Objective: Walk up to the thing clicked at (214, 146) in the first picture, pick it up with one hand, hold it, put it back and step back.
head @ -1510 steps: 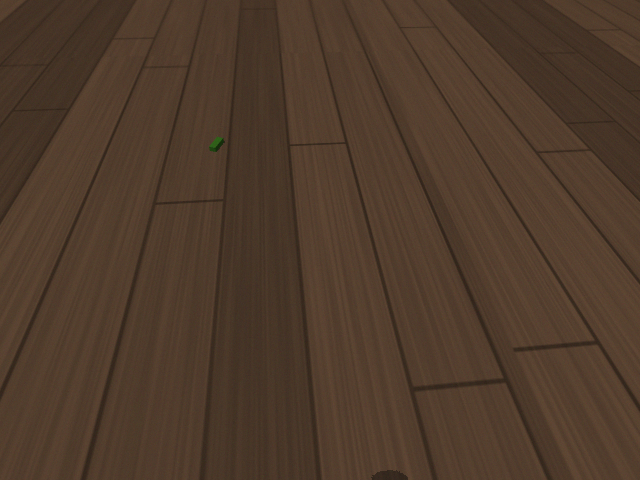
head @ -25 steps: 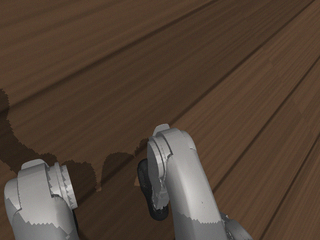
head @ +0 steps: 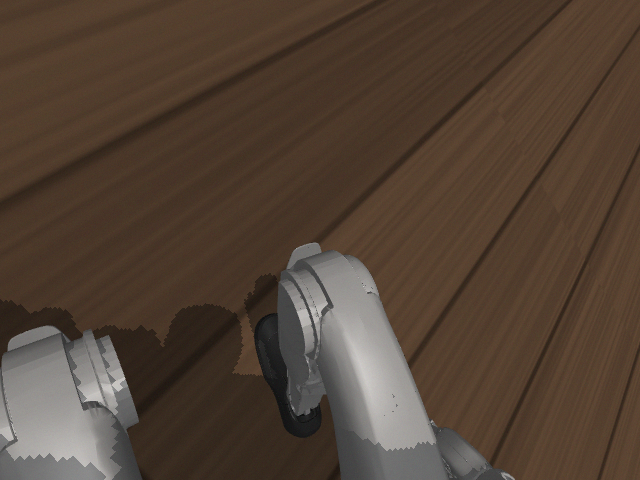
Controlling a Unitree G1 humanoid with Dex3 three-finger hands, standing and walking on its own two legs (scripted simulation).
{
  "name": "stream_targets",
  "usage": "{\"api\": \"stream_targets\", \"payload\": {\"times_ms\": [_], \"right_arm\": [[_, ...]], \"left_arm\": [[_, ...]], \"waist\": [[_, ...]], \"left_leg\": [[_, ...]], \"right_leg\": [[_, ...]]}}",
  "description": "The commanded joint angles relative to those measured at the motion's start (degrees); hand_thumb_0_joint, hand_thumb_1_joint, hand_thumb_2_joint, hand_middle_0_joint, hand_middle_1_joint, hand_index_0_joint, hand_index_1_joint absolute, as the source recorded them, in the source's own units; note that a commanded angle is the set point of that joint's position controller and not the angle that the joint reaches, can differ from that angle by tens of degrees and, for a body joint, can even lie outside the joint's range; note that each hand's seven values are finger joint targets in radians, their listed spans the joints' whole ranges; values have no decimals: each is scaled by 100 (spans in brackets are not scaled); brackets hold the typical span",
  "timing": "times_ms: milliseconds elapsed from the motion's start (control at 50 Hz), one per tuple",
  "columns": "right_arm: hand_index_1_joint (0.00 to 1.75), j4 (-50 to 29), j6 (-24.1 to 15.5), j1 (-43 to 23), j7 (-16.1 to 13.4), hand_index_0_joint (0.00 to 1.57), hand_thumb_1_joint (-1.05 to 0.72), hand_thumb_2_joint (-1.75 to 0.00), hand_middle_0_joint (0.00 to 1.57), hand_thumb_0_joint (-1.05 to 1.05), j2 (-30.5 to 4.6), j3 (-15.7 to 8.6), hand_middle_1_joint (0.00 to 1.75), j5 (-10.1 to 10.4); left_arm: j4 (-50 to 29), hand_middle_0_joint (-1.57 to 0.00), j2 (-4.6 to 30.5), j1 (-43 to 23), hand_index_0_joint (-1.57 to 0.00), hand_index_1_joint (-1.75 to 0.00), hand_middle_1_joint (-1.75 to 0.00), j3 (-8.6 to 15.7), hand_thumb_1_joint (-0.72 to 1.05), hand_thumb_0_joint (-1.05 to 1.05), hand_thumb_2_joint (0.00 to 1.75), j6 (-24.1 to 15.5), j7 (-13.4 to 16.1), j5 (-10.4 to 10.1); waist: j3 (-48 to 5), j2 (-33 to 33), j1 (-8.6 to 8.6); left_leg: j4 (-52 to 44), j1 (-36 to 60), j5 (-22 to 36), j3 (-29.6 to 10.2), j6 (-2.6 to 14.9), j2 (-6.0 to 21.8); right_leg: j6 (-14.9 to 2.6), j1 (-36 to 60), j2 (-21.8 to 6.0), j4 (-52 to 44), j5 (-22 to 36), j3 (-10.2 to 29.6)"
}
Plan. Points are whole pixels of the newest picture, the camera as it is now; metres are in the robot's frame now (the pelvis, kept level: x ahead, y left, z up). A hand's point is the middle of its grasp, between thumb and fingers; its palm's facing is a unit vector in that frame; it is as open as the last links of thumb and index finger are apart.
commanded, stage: rest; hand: left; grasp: from above
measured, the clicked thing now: out of the picture +0.46 +0.33 -0.27
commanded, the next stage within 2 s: open in 0.36 s
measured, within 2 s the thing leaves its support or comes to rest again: rests again in 0.06 s
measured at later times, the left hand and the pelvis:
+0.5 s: hand out of the picture +0.45 +0.32 -0.24, palm faces -0.46 -0.13 -0.88, open 6.4 cm; pelvis +0.00 +0.00 +0.00, yaw -1 degrees
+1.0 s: hand out of the picture +0.45 +0.32 -0.24, palm faces -0.46 -0.13 -0.88, open 9.3 cm; pelvis +0.00 +0.00 +0.00, yaw -2 degrees
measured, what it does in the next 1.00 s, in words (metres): stands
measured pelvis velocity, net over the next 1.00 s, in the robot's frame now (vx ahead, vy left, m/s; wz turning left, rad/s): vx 0.00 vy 0.00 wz -0.03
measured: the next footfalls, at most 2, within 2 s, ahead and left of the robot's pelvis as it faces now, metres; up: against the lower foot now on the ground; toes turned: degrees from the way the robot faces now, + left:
none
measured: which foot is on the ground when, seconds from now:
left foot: down 0.00-1.00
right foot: down 0.00-1.00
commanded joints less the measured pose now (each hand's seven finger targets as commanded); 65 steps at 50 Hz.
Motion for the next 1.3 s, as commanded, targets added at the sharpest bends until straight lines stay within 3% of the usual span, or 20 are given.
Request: {"api": "stream_targets", "payload": {"times_ms": [0,240,280,320,360,400,440,500,540,600,640,680,720,840,920,1060,1100,1160,1240,1280], "right_arm": [[30,71,-79,1014,-60,20,-91,-90,20,0,-1922,-516,30,-10],[30,-70,-200,889,77,20,-91,-90,20,0,-1958,-397,30,-38],[30,-71,-209,849,66,20,-91,-90,20,0,-1993,-379,30,0],[30,-39,-211,925,62,20,-91,-90,20,0,-2036,-453,30,-13],[30,-31,-201,835,85,20,-91,-90,20,0,-1932,-354,30,-29],[30,-31,-201,900,78,20,-91,-90,20,0,-1999,-356,30,-2],[30,-81,-244,871,97,20,-91,-90,20,0,-2030,-376,30,-51],[30,-19,-258,885,99,20,-90,-90,20,0,-2002,-302,30,-9],[30,-59,-270,893,98,20,-90,-90,20,0,-2061,-364,30,-1],[30,-77,-284,846,111,20,-90,-90,20,0,-2002,-299,30,-7],[30,-54,-263,828,84,20,-90,-90,20,0,-2033,-303,30,25],[30,-30,-265,852,84,20,-90,-90,20,0,-2022,-308,30,2],[30,-64,-298,802,104,20,-90,-90,20,0,-2003,-292,30,8],[30,-52,-307,845,103,20,-90,-90,20,0,-2062,-297,30,48],[30,-95,-300,817,117,20,-90,-90,20,0,-2003,-269,30,30],[30,-74,-295,861,101,20,-90,-90,20,0,-2044,-298,30,60],[30,-83,-325,891,135,20,-90,-90,20,0,-2037,-283,30,35],[30,-104,-286,831,96,20,-90,-90,20,0,-2063,-294,30,68],[30,-138,-305,834,105,20,-90,-90,20,0,-2002,-226,30,42],[30,-97,-283,877,57,20,-90,-90,20,0,-2083,-259,30,69]], "left_arm": [[-605,-128,1327,-1562,-131,-5,-9,63,98,0,6,41,298,-105],[-506,-124,1174,-1481,-127,-4,-8,-55,92,0,4,104,298,-193],[-656,-123,1411,-1623,-126,-4,-7,13,89,0,4,74,319,-191],[-559,-120,1324,-1449,-123,-4,-7,23,86,0,4,77,347,-219],[-327,-121,1164,-1359,-124,-5,-8,-99,87,0,5,60,345,-229],[-632,-120,1335,-1562,-122,-6,-9,-43,86,0,7,23,366,-217],[-368,-122,1160,-1333,-124,-5,-8,-172,87,0,6,55,349,-208],[-555,-98,1373,-1534,-100,-12,-14,-71,63,0,10,29,400,-268],[-462,-90,1257,-1422,-92,-19,-21,-146,47,0,17,71,375,-229],[-380,-83,1216,-1360,-86,-26,-28,-167,38,0,23,64,380,-246],[-605,-80,1459,-1583,-82,-30,-31,-50,34,0,27,40,419,-265],[-488,-77,1301,-1447,-79,-32,-33,-116,29,0,31,59,404,-277],[-421,-74,1168,-1443,-75,-34,-36,-211,26,0,34,56,369,-305],[-550,-66,1443,-1459,-66,-43,-44,-77,15,0,42,73,383,-299],[-419,-62,1263,-1384,-63,-47,-48,-159,12,0,45,106,331,-304],[-655,-52,1364,-1435,-53,-56,-58,-93,2,0,54,81,303,-371],[-492,-50,1197,-1344,-52,-59,-60,-206,1,0,54,98,257,-347],[-732,-48,1478,-1578,-50,-60,-61,-87,-3,0,58,49,290,-355],[-313,-45,1165,-1287,-46,-64,-65,-277,-7,0,61,55,264,-366],[-686,-43,1550,-1582,-44,-66,-67,-35,-8,0,63,4,325,-329]], "waist": [[-3474,3101,-209],[-3304,3106,-325],[-3471,3181,-235],[-3559,3283,-205],[-3281,3041,-284],[-3524,3204,-277],[-3369,3044,-345],[-3381,3064,-290],[-3406,3123,-301],[-3304,3038,-335],[-3480,3143,-240],[-3427,3089,-279],[-3224,3022,-346],[-3398,3176,-242],[-3231,3058,-302],[-3565,3232,-234],[-3275,3174,-335],[-3531,3321,-219],[-3074,2734,-378],[-3406,3113,-224]], "left_leg": [[-1755,2913,1410,688,46,172],[-1759,3036,1576,499,-17,219],[-1764,3051,1580,495,-10,217],[-1828,3128,1661,513,-31,213],[-1764,2844,1480,497,-3,216],[-1743,3107,1720,476,-27,229],[-1651,3005,1616,567,20,219],[-1721,2897,1554,520,22,217],[-1724,3080,1644,512,-4,235],[-1708,2947,1522,520,11,226],[-1759,2897,1490,508,17,215],[-1753,2942,1551,505,5,228],[-1727,2877,1492,477,4,235],[-1788,2956,1574,479,-8,237],[-1736,2868,1472,490,7,226],[-1763,3133,1767,452,-34,247],[-1743,3064,1750,450,-41,257],[-1801,3106,1638,439,-43,247],[-1634,2581,1294,541,56,217],[-1783,2856,1442,485,7,215]], "right_leg": [[-504,1871,202,-829,1341,-1028],[-475,1813,203,-716,1467,-1108],[-496,1896,203,-745,1471,-1074],[-505,1967,229,-751,1538,-1076],[-488,1888,239,-764,1409,-1126],[-486,1953,220,-727,1594,-1115],[-461,2054,249,-803,1568,-1089],[-471,2079,238,-841,1504,-1107],[-480,1982,249,-785,1548,-1115],[-470,2029,245,-806,1492,-1123],[-495,2044,253,-827,1458,-1110],[-481,2078,262,-826,1505,-1122],[-467,1963,234,-799,1449,-1143],[-494,2059,257,-808,1494,-1125],[-480,1939,242,-794,1428,-1125],[-489,2069,247,-778,1618,-1124],[-476,1953,236,-752,1598,-1147],[-511,2007,238,-778,1492,-1118],[-449,2055,260,-914,1325,-1098],[-504,1986,235,-854,1371,-1107]]}}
